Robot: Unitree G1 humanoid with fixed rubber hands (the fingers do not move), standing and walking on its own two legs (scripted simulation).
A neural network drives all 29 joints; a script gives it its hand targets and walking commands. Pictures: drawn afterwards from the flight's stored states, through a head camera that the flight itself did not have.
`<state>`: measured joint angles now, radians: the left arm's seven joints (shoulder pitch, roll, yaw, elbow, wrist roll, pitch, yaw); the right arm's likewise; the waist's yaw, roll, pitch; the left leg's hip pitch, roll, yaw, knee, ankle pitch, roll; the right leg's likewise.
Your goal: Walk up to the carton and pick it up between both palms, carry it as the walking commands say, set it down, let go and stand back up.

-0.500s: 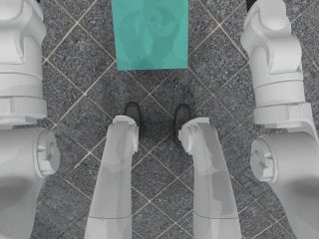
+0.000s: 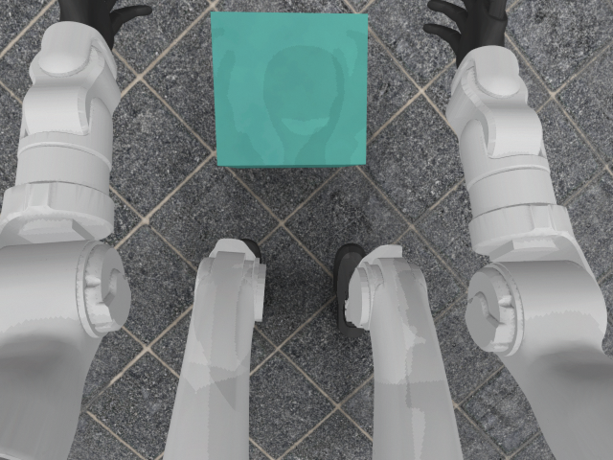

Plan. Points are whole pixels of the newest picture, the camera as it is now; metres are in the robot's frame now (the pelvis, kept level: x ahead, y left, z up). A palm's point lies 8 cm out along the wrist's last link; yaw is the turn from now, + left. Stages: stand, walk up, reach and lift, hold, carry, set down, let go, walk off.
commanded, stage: reach and lift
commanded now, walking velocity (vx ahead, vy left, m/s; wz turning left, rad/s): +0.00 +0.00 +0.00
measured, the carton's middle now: (289, 107) +0.51 +0.04 -0.40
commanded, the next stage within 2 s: none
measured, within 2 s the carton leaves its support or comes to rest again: neither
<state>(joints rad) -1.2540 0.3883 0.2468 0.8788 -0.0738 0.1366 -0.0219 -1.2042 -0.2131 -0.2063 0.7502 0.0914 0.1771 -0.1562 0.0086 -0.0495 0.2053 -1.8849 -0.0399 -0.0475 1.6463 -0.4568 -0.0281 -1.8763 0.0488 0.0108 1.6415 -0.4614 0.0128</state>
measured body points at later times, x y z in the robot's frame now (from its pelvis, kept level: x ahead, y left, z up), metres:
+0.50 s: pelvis -0.02 +0.01 -0.11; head +0.35 +0.03 +0.13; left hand +0.55 +0.22 -0.28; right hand +0.54 -0.14 -0.28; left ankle +0.11 +0.12 -0.49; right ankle +0.11 -0.12 -0.49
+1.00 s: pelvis +0.00 +0.00 -0.17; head +0.37 +0.02 +0.07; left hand +0.54 +0.22 -0.36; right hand +0.55 -0.16 -0.36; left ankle +0.11 +0.12 -0.49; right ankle +0.11 -0.12 -0.49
